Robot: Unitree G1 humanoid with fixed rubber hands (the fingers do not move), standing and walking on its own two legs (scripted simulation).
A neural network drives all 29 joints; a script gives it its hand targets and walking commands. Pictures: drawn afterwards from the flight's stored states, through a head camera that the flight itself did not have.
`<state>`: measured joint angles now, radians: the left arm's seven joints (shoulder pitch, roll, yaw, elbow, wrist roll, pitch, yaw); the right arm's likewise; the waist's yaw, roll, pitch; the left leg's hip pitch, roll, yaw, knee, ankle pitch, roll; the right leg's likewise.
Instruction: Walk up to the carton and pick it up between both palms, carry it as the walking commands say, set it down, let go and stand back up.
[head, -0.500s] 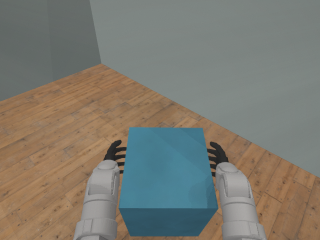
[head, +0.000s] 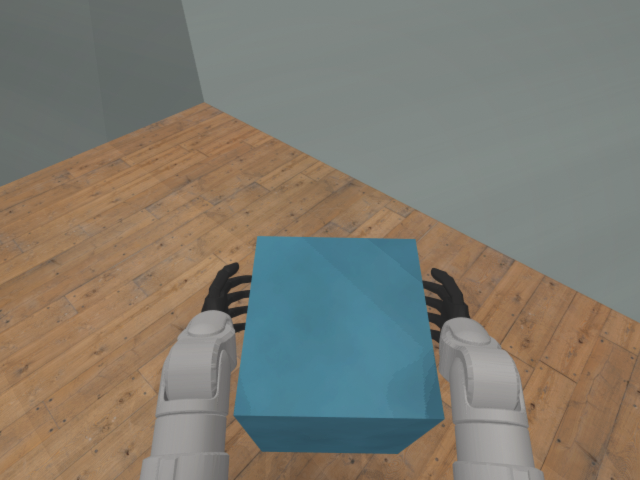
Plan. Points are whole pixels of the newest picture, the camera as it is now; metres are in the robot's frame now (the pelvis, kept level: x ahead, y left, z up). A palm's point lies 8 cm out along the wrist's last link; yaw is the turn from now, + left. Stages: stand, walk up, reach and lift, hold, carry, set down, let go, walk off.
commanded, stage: carry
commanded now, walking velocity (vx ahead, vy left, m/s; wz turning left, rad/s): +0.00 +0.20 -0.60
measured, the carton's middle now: (332, 353) +0.29 +0.00 -0.01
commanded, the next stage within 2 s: none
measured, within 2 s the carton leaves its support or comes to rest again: neither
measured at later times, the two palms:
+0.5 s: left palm (219, 316) +0.28 +0.13 +0.09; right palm (476, 370) +0.22 -0.15 +0.09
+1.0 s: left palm (189, 327) +0.27 +0.16 +0.10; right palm (451, 371) +0.21 -0.12 +0.10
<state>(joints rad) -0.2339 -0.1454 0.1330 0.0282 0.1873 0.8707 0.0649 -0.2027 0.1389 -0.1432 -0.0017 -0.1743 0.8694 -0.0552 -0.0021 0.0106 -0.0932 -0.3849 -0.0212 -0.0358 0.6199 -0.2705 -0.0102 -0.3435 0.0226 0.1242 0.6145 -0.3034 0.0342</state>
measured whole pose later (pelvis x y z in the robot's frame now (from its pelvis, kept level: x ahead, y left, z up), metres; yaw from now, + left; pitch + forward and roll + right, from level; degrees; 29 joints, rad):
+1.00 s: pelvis -0.02 +0.07 +0.01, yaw -10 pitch +3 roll +0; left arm -0.20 -0.14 0.10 -0.27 0.13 1.24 0.10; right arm -0.17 0.14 -0.09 -0.28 -0.12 1.24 -0.10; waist 0.00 0.00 -0.12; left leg -0.38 0.05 0.15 0.53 -0.21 0.03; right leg -0.36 -0.06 -0.09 0.53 -0.22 0.01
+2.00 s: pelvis -0.13 +0.06 -0.02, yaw -7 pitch +2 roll -1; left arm -0.21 -0.14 0.10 -0.33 0.12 1.22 0.11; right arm -0.18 0.14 -0.09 -0.35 -0.11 1.21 -0.10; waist 0.00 0.02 0.01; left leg -0.60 0.09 0.11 0.65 -0.08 0.02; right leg -0.55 -0.04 -0.12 0.78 -0.34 -0.04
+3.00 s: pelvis -0.56 +0.10 +0.01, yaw -8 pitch +4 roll +2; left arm -0.20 -0.14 0.09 -0.33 0.13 1.18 0.09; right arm -0.19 0.14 -0.11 -0.37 -0.07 1.20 -0.14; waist -0.03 -0.01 -0.04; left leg -0.40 -0.04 0.02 0.93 -0.52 -0.03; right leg -0.47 -0.05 -0.03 0.47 -0.08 -0.02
